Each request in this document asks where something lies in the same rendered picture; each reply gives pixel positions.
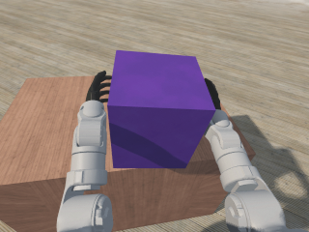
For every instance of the robot left upper arm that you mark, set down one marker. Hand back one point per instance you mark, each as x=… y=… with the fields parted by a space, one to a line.
x=86 y=213

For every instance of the robot right forearm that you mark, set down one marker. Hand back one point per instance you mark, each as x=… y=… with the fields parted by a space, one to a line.
x=236 y=170

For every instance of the robot left hand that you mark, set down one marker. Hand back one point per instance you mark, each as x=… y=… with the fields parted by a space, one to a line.
x=94 y=92

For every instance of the pedestal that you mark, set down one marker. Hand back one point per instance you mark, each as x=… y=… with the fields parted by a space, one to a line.
x=36 y=136

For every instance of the carton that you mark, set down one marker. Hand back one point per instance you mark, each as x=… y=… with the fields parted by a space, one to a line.
x=159 y=107

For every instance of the robot left forearm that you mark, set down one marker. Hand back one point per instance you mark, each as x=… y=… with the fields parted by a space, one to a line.
x=89 y=149

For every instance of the robot right hand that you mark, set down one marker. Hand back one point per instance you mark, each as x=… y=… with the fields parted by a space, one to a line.
x=213 y=93

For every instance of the robot right upper arm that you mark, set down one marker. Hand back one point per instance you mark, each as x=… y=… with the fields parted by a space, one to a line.
x=255 y=211

